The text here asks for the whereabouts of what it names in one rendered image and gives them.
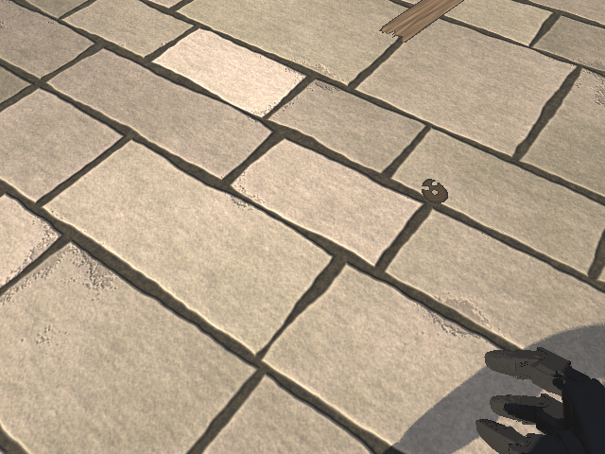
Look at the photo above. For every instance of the robot right hand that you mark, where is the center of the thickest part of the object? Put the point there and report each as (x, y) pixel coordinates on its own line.
(574, 426)

